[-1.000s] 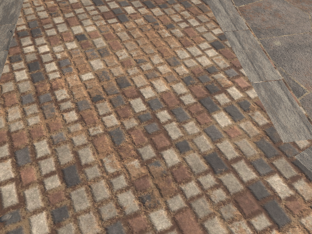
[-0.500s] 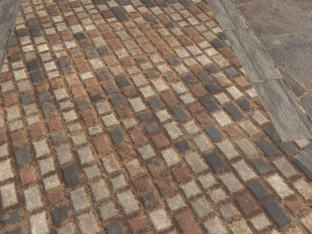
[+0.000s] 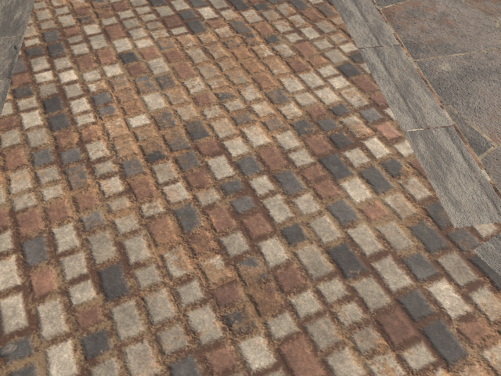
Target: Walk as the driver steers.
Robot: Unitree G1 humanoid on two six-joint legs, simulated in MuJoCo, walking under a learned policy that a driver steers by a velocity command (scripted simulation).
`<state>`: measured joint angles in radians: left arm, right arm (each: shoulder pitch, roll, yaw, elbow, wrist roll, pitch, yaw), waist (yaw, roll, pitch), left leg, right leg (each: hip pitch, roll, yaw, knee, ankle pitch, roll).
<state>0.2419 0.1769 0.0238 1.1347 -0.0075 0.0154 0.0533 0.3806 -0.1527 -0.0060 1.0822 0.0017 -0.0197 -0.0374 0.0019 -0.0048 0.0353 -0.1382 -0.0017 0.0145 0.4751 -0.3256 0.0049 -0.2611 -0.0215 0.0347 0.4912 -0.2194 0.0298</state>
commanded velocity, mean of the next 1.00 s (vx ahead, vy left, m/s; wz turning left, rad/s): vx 0.36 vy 0.00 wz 0.00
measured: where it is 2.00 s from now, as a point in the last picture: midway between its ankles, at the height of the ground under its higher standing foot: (255, 238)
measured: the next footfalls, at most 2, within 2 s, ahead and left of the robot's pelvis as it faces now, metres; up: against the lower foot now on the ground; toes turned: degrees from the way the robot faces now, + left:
left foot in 0.78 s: +0.47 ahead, +0.10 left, +0.00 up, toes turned +3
right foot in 1.34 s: +0.79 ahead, -0.13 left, +0.00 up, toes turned +1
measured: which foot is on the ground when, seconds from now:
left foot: down 0.00-0.30, up 0.32-0.76, down 0.78-1.00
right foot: down 0.00-0.80, up 0.82-1.00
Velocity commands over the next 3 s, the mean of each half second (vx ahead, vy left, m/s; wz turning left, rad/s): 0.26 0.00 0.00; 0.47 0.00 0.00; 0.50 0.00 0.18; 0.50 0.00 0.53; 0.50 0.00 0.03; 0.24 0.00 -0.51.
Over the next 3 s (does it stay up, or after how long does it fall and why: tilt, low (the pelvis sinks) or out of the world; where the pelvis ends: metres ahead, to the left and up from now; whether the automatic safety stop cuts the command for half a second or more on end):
stays up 1.43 0.25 -0.01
